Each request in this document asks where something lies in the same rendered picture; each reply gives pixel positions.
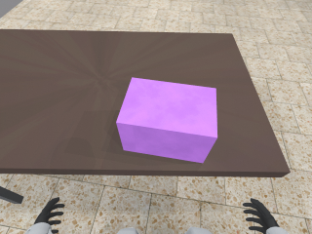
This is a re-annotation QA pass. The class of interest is table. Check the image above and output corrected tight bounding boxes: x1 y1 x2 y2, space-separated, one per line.
0 28 291 204

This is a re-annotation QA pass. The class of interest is robot left hand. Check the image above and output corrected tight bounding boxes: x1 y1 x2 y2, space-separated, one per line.
34 197 65 234

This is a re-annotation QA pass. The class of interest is carton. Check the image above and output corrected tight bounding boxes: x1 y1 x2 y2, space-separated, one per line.
116 77 217 164

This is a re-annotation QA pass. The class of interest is robot left forearm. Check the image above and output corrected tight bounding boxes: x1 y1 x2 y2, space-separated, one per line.
24 222 53 234

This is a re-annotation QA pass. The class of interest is robot right hand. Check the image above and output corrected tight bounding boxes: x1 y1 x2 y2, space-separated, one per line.
243 198 280 234

